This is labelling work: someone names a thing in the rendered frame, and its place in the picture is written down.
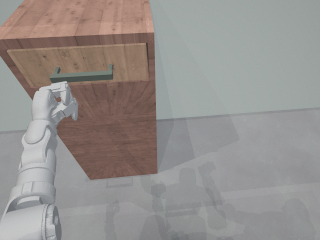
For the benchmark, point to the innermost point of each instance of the robot left forearm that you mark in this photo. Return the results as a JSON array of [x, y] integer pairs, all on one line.
[[37, 169]]

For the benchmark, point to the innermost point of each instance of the robot left upper arm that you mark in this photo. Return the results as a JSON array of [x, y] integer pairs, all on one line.
[[39, 222]]

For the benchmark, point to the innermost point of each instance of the handle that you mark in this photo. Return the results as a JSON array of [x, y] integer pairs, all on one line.
[[58, 77]]

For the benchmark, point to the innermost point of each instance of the cabinet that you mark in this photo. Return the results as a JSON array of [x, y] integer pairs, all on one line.
[[115, 134]]

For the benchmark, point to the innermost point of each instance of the drawer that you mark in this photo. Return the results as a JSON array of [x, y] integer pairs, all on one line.
[[129, 62]]

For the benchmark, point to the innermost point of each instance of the left robot hand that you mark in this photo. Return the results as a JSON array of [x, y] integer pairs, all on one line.
[[46, 107]]

